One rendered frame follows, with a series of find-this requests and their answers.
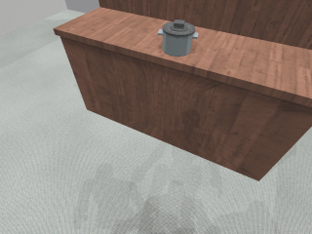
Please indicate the pot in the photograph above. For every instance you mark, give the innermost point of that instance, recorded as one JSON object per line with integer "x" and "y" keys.
{"x": 177, "y": 46}

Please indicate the lid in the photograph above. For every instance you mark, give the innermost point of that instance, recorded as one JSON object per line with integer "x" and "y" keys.
{"x": 176, "y": 31}

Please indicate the table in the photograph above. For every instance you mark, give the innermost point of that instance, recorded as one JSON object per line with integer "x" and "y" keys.
{"x": 242, "y": 97}

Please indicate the knob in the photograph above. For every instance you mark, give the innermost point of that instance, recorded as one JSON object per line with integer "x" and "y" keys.
{"x": 179, "y": 23}

